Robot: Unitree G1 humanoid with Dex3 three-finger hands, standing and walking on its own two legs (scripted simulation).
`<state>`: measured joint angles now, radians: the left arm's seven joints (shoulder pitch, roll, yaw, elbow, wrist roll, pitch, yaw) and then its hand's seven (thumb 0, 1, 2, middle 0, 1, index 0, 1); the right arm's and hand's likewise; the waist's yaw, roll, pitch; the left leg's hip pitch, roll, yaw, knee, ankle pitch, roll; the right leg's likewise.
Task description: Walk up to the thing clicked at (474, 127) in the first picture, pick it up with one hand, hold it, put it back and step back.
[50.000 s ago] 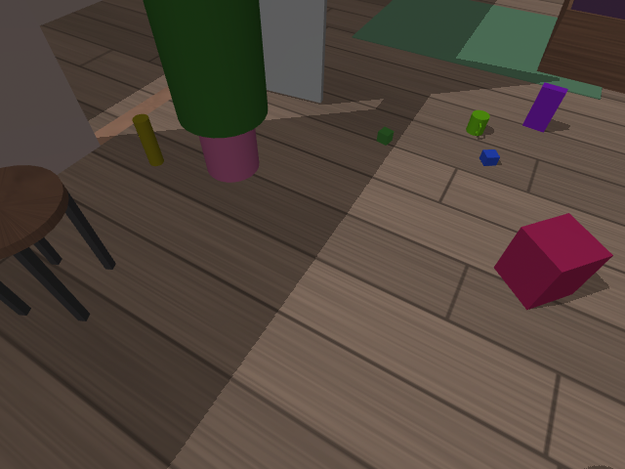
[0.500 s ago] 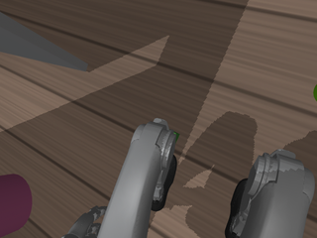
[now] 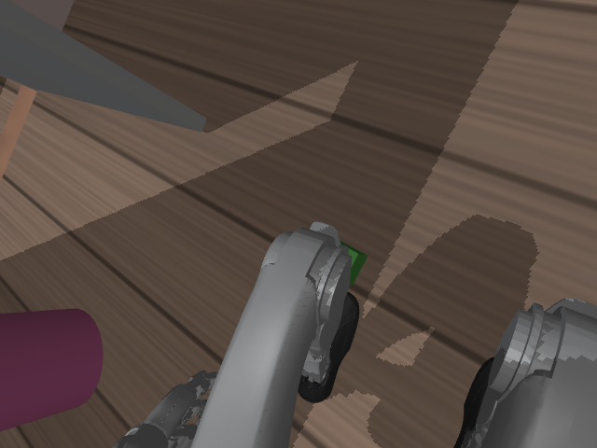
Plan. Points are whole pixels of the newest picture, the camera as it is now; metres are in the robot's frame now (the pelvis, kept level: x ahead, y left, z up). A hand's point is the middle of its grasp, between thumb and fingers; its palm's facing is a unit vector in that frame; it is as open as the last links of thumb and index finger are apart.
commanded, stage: rest palm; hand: right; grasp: from above
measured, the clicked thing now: out of the picture +0.47 -0.36 -0.26
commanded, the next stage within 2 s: close in 0.44 s
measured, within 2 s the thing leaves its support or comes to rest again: neither
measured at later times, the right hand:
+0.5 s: hand out of the picture +0.46 -0.35 -0.22, palm faces -0.45 +0.15 -0.88, open 13.7 cm
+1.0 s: hand out of the picture +0.47 -0.35 -0.23, palm faces -0.43 +0.13 -0.89, open 13.4 cm
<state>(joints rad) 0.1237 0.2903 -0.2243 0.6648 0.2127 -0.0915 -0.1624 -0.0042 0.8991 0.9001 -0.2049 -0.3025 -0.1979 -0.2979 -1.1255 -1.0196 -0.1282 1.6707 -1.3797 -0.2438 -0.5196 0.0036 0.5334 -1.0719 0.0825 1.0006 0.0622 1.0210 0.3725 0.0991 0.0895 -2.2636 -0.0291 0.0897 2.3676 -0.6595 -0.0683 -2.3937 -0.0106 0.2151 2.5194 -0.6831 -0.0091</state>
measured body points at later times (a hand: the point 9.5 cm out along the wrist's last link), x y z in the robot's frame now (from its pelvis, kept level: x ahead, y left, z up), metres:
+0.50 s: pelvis +0.00 +0.00 +0.00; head +0.27 -0.12 +0.34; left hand +0.04 +0.27 -0.05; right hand +0.48 -0.35 -0.17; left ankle +0.11 +0.14 -0.27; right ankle +0.07 -0.12 -0.27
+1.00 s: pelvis +0.00 +0.00 +0.00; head +0.28 -0.12 +0.33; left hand +0.05 +0.25 -0.06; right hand +0.49 -0.35 -0.17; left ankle +0.11 +0.14 -0.27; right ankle +0.07 -0.12 -0.27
